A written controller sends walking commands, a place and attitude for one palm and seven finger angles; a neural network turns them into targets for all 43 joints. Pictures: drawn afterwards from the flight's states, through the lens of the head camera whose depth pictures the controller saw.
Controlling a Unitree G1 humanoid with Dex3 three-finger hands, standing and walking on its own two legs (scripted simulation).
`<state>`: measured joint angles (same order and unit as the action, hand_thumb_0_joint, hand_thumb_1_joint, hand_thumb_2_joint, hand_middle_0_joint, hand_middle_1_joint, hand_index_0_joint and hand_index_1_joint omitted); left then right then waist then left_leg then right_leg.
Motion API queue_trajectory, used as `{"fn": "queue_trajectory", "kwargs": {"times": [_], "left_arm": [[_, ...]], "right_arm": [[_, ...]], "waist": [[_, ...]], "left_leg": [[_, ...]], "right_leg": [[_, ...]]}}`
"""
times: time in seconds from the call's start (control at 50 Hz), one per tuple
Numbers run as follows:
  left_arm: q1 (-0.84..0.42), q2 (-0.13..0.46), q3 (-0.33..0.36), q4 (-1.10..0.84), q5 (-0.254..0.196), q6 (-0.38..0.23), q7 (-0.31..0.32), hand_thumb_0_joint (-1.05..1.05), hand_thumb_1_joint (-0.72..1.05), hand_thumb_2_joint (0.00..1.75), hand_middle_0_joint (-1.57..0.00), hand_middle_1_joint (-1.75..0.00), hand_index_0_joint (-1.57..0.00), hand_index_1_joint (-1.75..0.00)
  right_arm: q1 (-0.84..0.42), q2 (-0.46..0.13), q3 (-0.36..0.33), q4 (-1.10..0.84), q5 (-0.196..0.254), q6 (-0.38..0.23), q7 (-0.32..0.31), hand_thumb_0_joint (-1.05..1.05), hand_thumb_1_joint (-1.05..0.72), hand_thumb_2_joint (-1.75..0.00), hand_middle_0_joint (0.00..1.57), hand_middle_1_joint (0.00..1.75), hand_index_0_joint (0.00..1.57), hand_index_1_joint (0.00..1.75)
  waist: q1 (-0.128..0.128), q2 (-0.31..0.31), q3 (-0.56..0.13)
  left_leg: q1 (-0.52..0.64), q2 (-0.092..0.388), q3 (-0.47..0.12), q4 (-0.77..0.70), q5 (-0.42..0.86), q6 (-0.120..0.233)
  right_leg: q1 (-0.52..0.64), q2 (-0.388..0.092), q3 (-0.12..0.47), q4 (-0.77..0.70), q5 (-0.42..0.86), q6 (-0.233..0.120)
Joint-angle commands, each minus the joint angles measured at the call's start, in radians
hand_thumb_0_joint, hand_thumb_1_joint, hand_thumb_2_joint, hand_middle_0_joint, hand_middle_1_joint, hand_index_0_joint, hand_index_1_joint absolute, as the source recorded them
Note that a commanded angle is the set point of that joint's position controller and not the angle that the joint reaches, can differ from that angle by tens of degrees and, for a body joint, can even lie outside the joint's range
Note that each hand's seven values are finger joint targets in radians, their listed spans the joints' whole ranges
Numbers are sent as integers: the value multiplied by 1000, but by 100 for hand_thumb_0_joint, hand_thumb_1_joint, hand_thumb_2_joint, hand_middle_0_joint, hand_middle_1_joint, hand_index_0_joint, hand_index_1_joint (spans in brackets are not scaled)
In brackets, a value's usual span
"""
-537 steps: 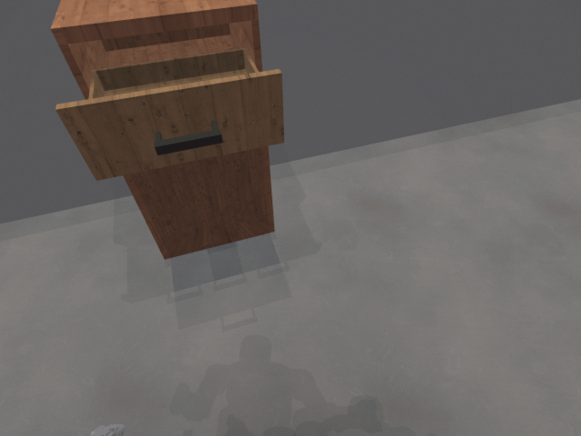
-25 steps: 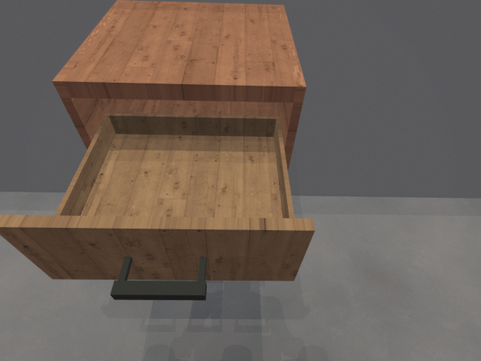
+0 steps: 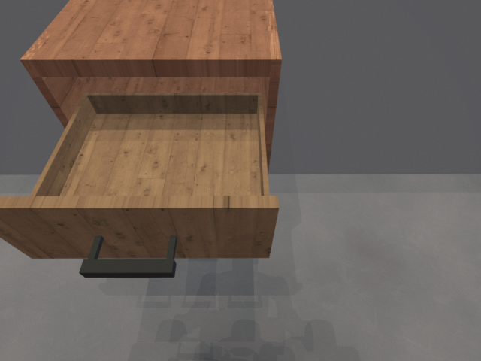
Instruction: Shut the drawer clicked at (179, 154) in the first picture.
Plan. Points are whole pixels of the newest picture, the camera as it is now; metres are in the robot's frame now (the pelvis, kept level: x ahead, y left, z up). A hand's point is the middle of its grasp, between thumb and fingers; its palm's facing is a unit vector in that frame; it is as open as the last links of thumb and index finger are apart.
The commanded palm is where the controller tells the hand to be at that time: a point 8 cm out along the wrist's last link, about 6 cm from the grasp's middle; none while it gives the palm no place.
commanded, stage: come to a stop and stand still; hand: left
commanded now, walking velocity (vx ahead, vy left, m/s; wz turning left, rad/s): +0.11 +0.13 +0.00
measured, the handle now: (132, 255) +0.26 +0.19 +0.04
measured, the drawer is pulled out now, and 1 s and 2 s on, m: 0.30 0.30 0.30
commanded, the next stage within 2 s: look again from close up in 1.90 s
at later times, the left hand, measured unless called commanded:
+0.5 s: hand out of the picture -0.05 +0.16 -0.15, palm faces +0.08 -0.96 -0.25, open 7.4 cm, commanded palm none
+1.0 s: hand out of the picture +0.00 +0.26 -0.16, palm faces +0.02 -0.97 -0.23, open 7.4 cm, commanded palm none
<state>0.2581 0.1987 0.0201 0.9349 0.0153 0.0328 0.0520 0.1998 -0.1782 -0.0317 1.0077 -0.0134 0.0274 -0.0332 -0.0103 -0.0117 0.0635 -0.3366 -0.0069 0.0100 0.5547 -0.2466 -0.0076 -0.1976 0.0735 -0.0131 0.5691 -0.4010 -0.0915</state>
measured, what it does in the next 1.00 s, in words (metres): steps on the spot: left foot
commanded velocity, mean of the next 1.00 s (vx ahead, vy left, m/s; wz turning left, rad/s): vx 0.02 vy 0.05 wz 0.00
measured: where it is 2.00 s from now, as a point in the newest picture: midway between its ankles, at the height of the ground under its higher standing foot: outside the picture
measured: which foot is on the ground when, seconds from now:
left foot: down 0.00-0.02, up 0.04-0.70, down 0.72-1.00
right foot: down 0.00-1.00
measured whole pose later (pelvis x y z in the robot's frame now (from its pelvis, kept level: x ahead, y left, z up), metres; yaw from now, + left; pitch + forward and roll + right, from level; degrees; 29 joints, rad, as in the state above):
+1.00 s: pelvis -0.03 +0.07 +0.01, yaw +0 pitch +1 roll +0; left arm 0.30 0.18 0.00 0.96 0.03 0.02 0.04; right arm 0.30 -0.18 0.00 0.97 -0.02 0.01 -0.02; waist 0.01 0.00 0.01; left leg -0.27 -0.09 0.06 0.45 -0.20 0.11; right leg -0.20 0.00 0.01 0.51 -0.32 -0.01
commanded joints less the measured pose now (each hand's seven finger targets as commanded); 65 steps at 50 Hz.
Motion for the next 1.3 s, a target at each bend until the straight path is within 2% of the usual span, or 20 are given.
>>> {"fn": "queue_trajectory", "kwargs": {"times": [0.0,0.04,0.08,0.16,0.26,0.44,0.46,0.48,0.5,0.52,0.54,0.56,0.64,0.7,0.72,0.76,0.8,0.96,1.08,1.28], "left_arm": [[88,132,18,-41,0,-34,6,0,90,90,-20,-30,-20,-30],[89,141,10,-36,2,-43,6,0,90,90,-20,-30,-20,-30],[64,125,3,-27,2,-51,4,0,90,90,-20,-30,-20,-30],[132,128,7,3,-3,-62,7,0,90,90,-20,-30,-20,-30],[192,118,13,24,-2,-59,17,0,90,90,-20,-30,-20,-30],[152,103,3,24,5,-57,9,0,90,90,-20,-30,-20,-30],[293,107,13,49,14,-94,38,0,90,90,-20,-30,-20,-30],[288,158,28,28,17,-103,36,0,90,90,-20,-30,-20,-30],[279,146,30,27,8,-105,31,0,90,90,-20,-30,-20,-30],[235,151,24,20,9,-105,30,0,90,90,-20,-30,-20,-30],[201,139,27,3,11,-95,23,0,90,90,-20,-30,-20,-30],[160,123,22,-18,18,-89,22,0,90,90,-20,-30,-20,-30],[111,103,-3,-22,9,-63,8,0,90,90,-20,-30,-20,-30],[99,73,-9,-33,3,-44,2,0,90,90,-20,-30,-20,-30],[110,69,-5,-35,5,-45,2,0,90,90,-20,-30,-20,-30],[99,84,-3,-20,4,-24,-1,0,90,90,-20,-30,-20,-30],[130,71,-2,-18,12,-25,-4,0,90,90,-20,-30,-20,-30],[110,82,-1,-12,7,-32,-12,0,90,90,-20,-30,-20,-30],[98,79,-8,21,1,-31,-6,0,90,90,-20,-30,-20,-30],[101,70,-15,64,-2,-36,-1,0,90,90,-20,-30,-20,-30]], "right_arm": [[13,-59,-13,-77,7,-7,1,0,-90,-90,20,30,20,30],[-14,-61,-11,-81,6,3,5,0,-90,-90,20,30,20,30],[-9,-71,-11,-55,3,1,9,0,-90,-90,20,30,20,30],[-13,-85,-10,-43,10,-1,6,0,-90,-90,20,30,20,30],[-38,-86,-8,-55,14,8,1,0,-90,-90,20,30,20,30],[-54,-68,-6,-52,19,9,12,0,-90,-90,20,30,20,30],[-101,-65,2,-152,0,-23,5,0,-90,-90,20,30,20,30],[-24,-65,-8,-141,2,-25,12,0,-90,-90,20,30,20,30],[-36,-63,-10,-144,16,-19,12,0,-90,-90,20,30,20,30],[-26,-54,-6,-162,25,-22,15,0,-90,-90,20,30,20,30],[-36,-42,-3,-170,20,-19,22,0,-90,-90,20,30,20,30],[-44,-43,-3,-192,19,-17,21,0,-90,-90,20,30,20,30],[56,-38,5,-157,11,-22,20,0,-90,-90,20,30,20,30],[76,-103,2,-148,-3,-27,15,0,-90,-90,20,30,20,30],[75,-111,7,-149,-8,-27,13,0,-90,-90,20,30,20,30],[69,-109,9,-135,-14,-32,13,0,-90,-90,20,30,20,30],[51,-123,5,-147,-10,-37,11,0,-90,-90,20,30,20,30],[76,-126,9,-115,-1,-57,7,0,-90,-90,20,30,20,30],[106,-117,16,-60,4,-63,1,0,-90,-90,20,30,20,30],[115,-106,18,-7,8,-65,-1,0,-90,-90,20,30,20,30]], "waist": [[17,-131,-101],[32,-117,-70],[20,-73,8],[47,-46,8],[69,-63,-34],[45,-92,-8],[53,-2,-40],[10,12,-123],[33,50,-151],[12,30,-187],[27,5,-171],[9,-38,-129],[-16,-91,-9],[-6,30,90],[10,41,111],[19,161,122],[45,78,96],[39,39,-82],[28,54,-56],[16,9,-35]], "left_leg": [[-13,18,-13,119,-74,20],[-80,7,-51,264,-268,6],[-134,21,-53,343,-213,3],[-213,18,-37,384,-177,-16],[-236,12,-37,388,-152,-27],[-115,29,-22,264,-105,-23],[-209,-94,19,426,-324,-35],[-223,-27,-48,454,-129,29],[-219,-21,-28,425,-96,36],[-205,-16,-38,378,-66,31],[-161,4,-38,343,-82,24],[-101,19,-47,267,-114,19],[158,-9,8,-15,-2,26],[123,104,-132,-131,-56,76],[60,112,-137,-150,-69,85],[-35,133,-261,-282,-223,109],[-66,151,-296,-331,-262,127],[126,141,-257,-304,-72,110],[175,135,-218,-268,141,95],[199,115,-165,-231,211,87]], "right_leg": [[23,-290,304,-227,429,18],[10,-349,378,-276,445,-23],[13,-322,358,-278,471,-34],[178,-314,313,-223,802,-7],[283,-306,259,-163,1037,6],[115,-297,247,-249,656,-51],[250,-316,431,-189,1657,118],[331,-316,253,-47,1650,159],[321,-311,231,-52,1521,128],[345,-300,211,-68,1357,37],[287,-309,218,-92,1116,-42],[179,-315,209,-119,926,-91],[-119,-228,158,-185,336,-26],[-226,-138,141,-225,-68,33],[-185,-122,139,-225,-43,36],[-119,-85,67,-116,-38,46],[-68,-74,50,-84,16,51],[-49,-103,60,-112,58,51],[-38,-121,64,-151,116,53],[-11,-149,86,-196,191,58]]}}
